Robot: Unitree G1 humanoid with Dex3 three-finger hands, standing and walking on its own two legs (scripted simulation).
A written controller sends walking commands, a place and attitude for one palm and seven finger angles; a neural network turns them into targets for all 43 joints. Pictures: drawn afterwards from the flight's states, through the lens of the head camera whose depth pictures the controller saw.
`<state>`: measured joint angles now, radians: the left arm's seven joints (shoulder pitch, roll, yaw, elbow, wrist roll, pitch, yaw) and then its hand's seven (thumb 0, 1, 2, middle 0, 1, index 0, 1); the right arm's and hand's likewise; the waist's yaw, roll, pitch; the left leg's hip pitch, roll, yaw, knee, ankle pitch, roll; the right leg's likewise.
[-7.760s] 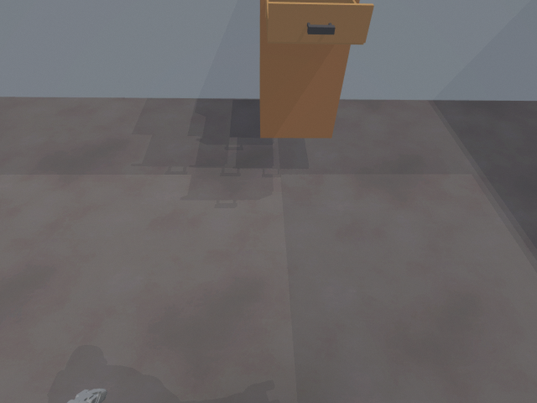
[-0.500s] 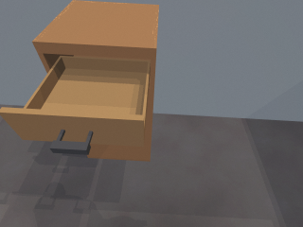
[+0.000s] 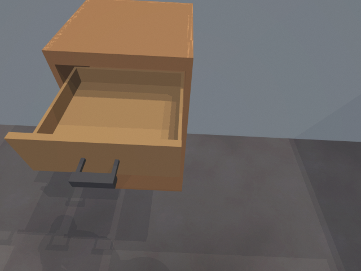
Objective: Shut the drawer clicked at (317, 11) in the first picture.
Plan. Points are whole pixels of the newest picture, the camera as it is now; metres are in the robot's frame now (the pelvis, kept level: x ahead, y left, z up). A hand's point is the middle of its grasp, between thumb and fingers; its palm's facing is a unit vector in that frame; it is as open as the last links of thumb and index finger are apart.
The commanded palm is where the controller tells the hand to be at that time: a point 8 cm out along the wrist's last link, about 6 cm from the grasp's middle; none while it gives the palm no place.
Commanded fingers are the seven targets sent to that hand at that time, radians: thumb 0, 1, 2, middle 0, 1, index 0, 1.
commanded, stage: look again from close up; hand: left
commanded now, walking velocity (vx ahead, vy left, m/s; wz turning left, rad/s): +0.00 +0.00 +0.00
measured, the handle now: (96, 171) +0.33 +0.23 +0.00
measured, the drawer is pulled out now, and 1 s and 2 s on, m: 0.30 0.30 0.30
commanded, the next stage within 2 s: raise the hand and make a fist in 0.18 s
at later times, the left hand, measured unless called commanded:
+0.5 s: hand (97, 232) +0.19 +0.19 +0.00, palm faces +0.22 -0.97 -0.08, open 6.9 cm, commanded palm +0.10 +0.23 -0.05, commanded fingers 0.00 0.90 0.90 -0.44 -0.56 -0.44 -0.56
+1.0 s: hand (98, 249) +0.16 +0.17 +0.00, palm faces +0.05 -1.00 -0.08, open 4.4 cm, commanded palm +0.10 +0.23 +0.01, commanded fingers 0.00 0.90 0.90 -0.94 -1.10 -0.94 -1.10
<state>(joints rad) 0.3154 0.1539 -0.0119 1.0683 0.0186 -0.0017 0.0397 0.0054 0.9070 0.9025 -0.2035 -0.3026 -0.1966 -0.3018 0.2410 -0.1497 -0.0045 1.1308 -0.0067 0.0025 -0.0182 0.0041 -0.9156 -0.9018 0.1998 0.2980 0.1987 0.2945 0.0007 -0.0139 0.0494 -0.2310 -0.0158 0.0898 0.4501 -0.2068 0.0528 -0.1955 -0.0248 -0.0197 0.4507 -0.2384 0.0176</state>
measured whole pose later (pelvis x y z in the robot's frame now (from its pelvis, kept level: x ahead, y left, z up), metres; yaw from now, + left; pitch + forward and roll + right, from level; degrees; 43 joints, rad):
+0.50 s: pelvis +0.00 +0.01 -0.02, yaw +3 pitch +4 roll +0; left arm 0.47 0.17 0.03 0.04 -0.15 -0.22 0.06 0.03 0.95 0.90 -0.27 -0.38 -0.27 -0.38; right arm 0.30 -0.24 0.00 0.75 0.02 -0.29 -0.02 0.01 -0.91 -0.90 0.20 0.30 0.20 0.29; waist -0.04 0.01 -0.10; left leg -0.43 -0.05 0.06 0.66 -0.30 0.07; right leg -0.39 -0.05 -0.05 0.69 -0.36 0.00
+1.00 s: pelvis +0.01 -0.04 -0.06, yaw +4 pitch +10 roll -1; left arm 0.57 0.27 0.24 -0.13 -0.33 -0.30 -0.37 0.02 0.90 0.90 -0.75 -0.90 -0.75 -0.90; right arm 0.22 -0.17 0.03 0.55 0.06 -0.20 -0.06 0.01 -0.90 -0.90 0.20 0.30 0.20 0.30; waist 0.01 0.03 -0.14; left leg -0.74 0.03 -0.02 1.01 -0.45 -0.01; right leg -0.66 0.03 -0.13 0.98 -0.50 -0.07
